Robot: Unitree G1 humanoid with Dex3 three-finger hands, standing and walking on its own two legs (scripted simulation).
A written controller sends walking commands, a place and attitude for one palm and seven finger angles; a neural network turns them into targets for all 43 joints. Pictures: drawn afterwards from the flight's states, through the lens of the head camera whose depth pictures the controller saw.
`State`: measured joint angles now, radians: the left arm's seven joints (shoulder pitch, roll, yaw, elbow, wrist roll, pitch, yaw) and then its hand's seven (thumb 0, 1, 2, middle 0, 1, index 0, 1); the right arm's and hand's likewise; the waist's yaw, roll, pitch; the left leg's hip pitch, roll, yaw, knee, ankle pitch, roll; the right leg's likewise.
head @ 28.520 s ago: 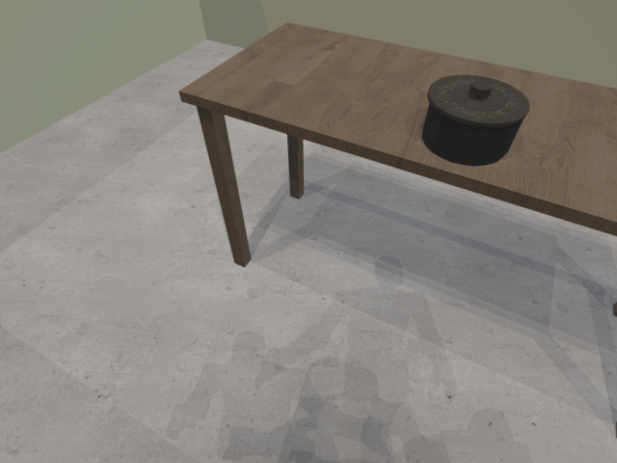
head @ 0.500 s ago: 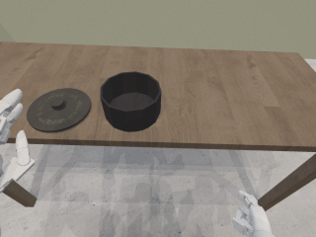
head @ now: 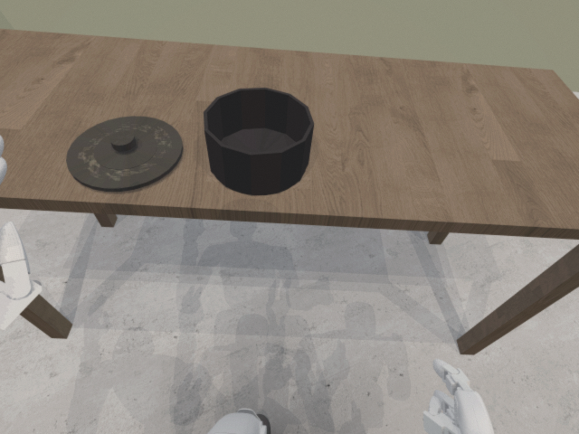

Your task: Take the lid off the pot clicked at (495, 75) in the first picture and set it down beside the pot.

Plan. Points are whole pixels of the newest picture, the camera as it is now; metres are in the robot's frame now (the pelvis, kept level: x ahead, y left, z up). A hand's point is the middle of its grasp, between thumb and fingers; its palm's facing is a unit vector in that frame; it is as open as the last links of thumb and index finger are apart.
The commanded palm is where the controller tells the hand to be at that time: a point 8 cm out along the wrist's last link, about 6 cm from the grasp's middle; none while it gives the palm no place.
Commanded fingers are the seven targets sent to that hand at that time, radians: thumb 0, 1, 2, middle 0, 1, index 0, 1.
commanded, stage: step back with the hand held close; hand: left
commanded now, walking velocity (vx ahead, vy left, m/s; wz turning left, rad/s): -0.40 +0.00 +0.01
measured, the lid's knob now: (123, 141) +0.56 +0.34 +0.05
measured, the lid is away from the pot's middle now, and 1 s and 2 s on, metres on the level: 0.24 0.24 0.24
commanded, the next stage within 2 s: stop stepping back and stand still in 0.48 s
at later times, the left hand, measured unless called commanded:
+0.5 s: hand out of the picture +0.09 +0.27 +0.23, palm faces +0.44 -0.82 -0.37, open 7.4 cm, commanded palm +0.02 +0.31 +0.23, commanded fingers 0.00 0.90 0.90 -0.20 -0.30 -0.20 -0.30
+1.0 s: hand out of the picture -0.07 +0.31 +0.23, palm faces +0.35 -0.82 -0.46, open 7.4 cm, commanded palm -0.11 +0.36 +0.23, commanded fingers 0.00 0.90 0.90 -0.20 -0.30 -0.20 -0.30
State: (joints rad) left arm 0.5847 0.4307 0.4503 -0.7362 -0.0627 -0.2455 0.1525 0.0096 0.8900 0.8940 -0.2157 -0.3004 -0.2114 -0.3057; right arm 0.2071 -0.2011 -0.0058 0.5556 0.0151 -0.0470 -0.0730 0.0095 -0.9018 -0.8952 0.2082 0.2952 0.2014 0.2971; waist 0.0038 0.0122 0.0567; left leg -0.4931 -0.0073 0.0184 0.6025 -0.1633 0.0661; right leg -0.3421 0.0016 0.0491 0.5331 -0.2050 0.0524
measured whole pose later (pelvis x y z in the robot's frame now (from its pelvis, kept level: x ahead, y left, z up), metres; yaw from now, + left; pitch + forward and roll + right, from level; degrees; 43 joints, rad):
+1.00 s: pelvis -0.25 +0.08 +0.01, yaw -2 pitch -1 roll -1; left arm 0.61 0.48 0.46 -0.78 -0.07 -0.17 0.11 0.01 0.89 0.89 -0.22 -0.30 -0.21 -0.31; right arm 0.26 -0.18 -0.01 0.64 0.01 -0.02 -0.05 0.01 -0.90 -0.90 0.21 0.29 0.20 0.30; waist 0.01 -0.05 -0.01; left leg -0.60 0.04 0.03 1.05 -0.43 0.00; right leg -0.29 0.02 -0.04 0.57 -0.27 -0.06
